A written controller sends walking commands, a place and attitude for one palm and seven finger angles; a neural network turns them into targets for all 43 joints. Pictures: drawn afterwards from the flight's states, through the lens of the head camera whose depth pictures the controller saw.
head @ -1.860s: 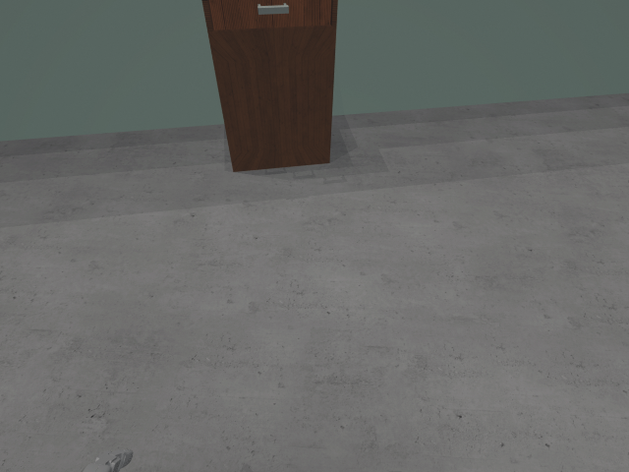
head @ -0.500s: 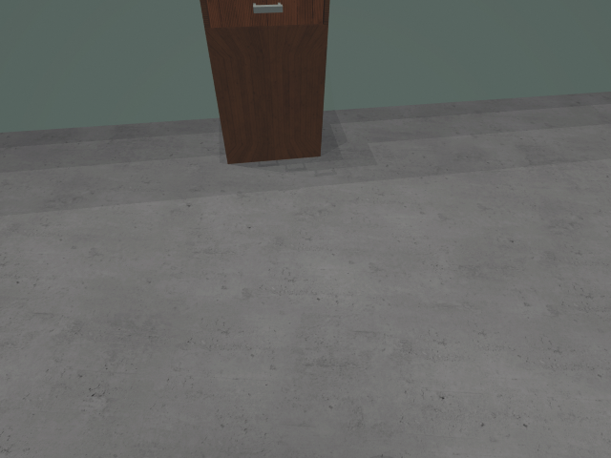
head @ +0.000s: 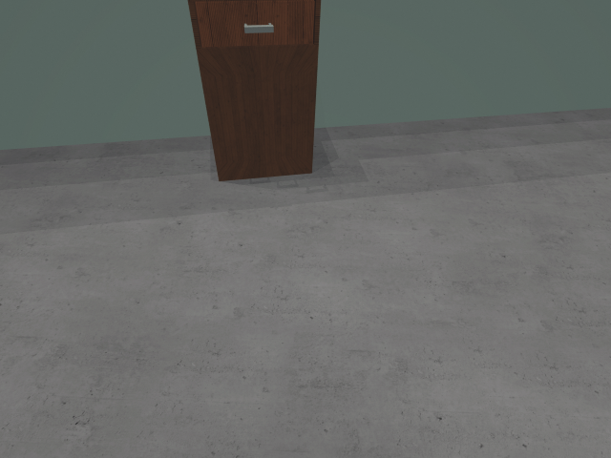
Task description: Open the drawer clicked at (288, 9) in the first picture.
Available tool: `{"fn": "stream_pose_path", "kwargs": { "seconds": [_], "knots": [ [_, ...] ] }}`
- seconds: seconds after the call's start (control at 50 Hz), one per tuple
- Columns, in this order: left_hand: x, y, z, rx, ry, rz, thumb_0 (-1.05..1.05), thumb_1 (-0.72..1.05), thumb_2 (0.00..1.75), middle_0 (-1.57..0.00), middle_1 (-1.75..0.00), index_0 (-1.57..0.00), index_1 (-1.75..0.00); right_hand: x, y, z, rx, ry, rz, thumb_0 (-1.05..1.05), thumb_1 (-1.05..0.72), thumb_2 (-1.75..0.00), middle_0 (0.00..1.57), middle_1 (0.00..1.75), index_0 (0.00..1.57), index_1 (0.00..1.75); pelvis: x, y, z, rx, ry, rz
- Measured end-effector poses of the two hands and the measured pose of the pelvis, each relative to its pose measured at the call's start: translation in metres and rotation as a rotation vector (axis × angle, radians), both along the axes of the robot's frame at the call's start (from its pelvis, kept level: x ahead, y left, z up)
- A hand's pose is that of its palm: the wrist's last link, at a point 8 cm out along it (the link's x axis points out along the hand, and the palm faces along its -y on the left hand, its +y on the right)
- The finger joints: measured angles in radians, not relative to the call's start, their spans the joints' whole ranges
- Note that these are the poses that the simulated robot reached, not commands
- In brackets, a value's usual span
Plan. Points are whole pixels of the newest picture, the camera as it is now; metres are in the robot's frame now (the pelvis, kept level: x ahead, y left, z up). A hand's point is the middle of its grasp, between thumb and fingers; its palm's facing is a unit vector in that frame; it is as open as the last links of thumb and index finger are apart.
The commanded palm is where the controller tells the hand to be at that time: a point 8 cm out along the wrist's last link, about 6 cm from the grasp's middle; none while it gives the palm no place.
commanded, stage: walk to a spot facing it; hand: left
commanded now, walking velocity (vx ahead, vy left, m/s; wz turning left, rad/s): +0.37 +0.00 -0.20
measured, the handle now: (258, 27) +1.62 +0.30 +0.00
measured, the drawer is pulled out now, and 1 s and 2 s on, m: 0.00 0.00 0.00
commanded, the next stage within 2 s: turn to face it in 1.70 s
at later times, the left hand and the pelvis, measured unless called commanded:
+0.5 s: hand out of the picture +0.11 +0.13 -0.17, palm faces -0.02 -0.99 -0.16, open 7.3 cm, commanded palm none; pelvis +0.18 -0.03 +0.00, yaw -5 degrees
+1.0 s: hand (241, 277) +0.51 +0.17 -0.16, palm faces -0.08 -0.98 -0.17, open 7.3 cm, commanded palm none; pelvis +0.42 +0.00 +0.01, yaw -8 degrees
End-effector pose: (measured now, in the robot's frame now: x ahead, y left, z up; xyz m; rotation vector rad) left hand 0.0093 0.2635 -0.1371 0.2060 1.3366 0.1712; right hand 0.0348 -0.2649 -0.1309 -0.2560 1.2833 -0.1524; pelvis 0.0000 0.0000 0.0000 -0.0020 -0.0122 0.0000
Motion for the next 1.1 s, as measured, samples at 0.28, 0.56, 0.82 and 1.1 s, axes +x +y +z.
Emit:
{"fn": "stream_pose_path", "kwargs": {
  "seconds": [0.28, 0.56, 0.82, 1.1],
  "knots": [
    [0.071, -0.059, -0.015, -0.049, 0.036, -0.003, 0.00, 0.91, 0.90, -0.20, -0.30, -0.20, -0.30, -0.047, 0.024, -0.030, 0.127, 0.300, -0.178, 0.00, -0.91, -0.90, 0.20, 0.30, 0.20, 0.30, 0.086, -0.028, -0.018, 0.007, 0.008, -0.032],
    [0.112, -0.088, -0.004, -0.099, 0.248, 0.042, 0.00, 0.91, 0.90, -0.20, -0.30, -0.20, -0.30, 0.237, 0.007, -0.013, 0.116, -0.114, -0.102, 0.00, -0.91, -0.90, 0.19, 0.30, 0.20, 0.30, 0.209, -0.025, -0.007, 0.003, 0.019, -0.086],
    [0.327, -0.036, -0.025, -0.096, 0.076, -0.018, 0.00, 0.91, 0.90, -0.20, -0.30, -0.20, -0.29, 0.349, 0.036, -0.007, 0.045, -0.138, -0.155, -0.01, -0.94, -0.90, 0.20, 0.30, 0.20, 0.30, 0.343, 0.005, -0.011, 0.001, -0.017, -0.112],
    [0.566, -0.063, 0.003, -0.087, -0.113, -0.184, 0.00, 0.92, 0.90, -0.20, -0.30, -0.20, -0.29, 0.324, 0.049, -0.001, 0.101, 0.163, -0.345, 0.00, -0.92, -0.90, 0.20, 0.30, 0.20, 0.30, 0.467, -0.015, 0.004, 0.015, 0.008, -0.156]
  ]
}}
